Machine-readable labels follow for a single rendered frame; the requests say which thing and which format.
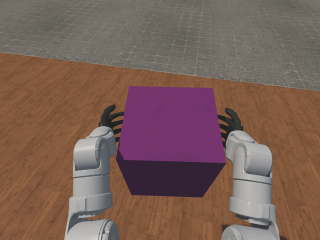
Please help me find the right robot upper arm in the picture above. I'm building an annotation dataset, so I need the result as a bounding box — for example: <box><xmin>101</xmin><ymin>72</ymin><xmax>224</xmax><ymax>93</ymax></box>
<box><xmin>221</xmin><ymin>224</ymin><xmax>277</xmax><ymax>240</ymax></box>

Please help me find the left robot hand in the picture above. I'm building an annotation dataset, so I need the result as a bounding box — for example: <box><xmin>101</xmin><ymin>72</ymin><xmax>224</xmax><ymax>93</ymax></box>
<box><xmin>99</xmin><ymin>104</ymin><xmax>125</xmax><ymax>142</ymax></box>

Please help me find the left robot upper arm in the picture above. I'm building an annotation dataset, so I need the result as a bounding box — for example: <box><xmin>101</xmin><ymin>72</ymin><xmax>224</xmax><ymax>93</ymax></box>
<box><xmin>65</xmin><ymin>219</ymin><xmax>120</xmax><ymax>240</ymax></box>

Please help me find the right robot forearm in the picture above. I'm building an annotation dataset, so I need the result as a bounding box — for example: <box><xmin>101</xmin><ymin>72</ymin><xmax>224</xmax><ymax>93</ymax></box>
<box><xmin>224</xmin><ymin>130</ymin><xmax>280</xmax><ymax>240</ymax></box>

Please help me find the right robot hand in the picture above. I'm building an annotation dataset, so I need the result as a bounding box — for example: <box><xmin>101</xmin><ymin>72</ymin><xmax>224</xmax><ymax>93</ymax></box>
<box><xmin>217</xmin><ymin>107</ymin><xmax>243</xmax><ymax>148</ymax></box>

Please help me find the left robot forearm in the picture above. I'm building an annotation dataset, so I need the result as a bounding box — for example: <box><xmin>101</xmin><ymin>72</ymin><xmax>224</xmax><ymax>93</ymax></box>
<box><xmin>64</xmin><ymin>126</ymin><xmax>117</xmax><ymax>240</ymax></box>

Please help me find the carton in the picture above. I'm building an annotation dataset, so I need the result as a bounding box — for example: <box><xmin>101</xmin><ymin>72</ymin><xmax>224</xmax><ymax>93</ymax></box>
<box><xmin>116</xmin><ymin>86</ymin><xmax>226</xmax><ymax>198</ymax></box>

